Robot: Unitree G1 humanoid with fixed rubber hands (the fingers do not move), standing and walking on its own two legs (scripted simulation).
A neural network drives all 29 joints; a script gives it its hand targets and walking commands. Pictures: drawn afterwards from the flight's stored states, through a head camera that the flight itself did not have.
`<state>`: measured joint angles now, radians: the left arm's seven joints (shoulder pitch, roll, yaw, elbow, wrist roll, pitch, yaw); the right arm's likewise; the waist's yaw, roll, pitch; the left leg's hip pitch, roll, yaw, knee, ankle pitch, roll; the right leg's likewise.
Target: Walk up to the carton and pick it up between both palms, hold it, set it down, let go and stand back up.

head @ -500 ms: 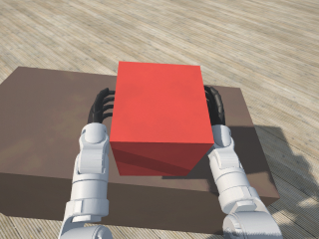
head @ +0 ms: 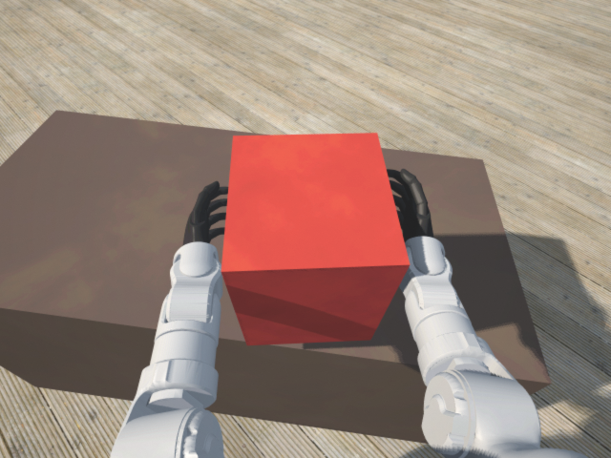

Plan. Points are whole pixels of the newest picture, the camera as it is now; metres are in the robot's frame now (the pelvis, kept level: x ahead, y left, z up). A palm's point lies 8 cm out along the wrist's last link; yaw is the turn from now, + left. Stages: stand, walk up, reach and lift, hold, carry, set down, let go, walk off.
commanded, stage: set down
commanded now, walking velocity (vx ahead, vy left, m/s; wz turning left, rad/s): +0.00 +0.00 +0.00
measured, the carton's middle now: (307, 246) +0.40 +0.01 +0.03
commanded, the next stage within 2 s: none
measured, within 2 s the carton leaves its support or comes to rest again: rests again in 1.66 s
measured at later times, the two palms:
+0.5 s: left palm (202, 260) +0.37 +0.16 +0.03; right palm (401, 237) +0.41 -0.13 +0.05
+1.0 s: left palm (224, 261) +0.38 +0.13 +0.01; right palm (413, 240) +0.42 -0.16 +0.03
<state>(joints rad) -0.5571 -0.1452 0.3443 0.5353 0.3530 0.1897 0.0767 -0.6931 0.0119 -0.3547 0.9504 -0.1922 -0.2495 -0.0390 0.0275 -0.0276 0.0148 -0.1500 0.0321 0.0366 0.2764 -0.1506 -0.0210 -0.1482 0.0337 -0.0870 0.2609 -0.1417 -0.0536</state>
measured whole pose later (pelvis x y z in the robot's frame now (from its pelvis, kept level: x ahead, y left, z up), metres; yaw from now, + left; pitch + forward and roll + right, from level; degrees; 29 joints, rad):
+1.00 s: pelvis +0.01 -0.01 +0.00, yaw -2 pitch +11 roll +0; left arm -0.58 -0.22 0.50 0.69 0.42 -0.01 0.13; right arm -0.77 -0.02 -0.51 1.11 -0.35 -0.32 0.06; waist 0.06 -0.01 -0.02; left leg -0.31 0.06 0.09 0.30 -0.16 -0.03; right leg -0.33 0.05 -0.07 0.29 -0.14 -0.07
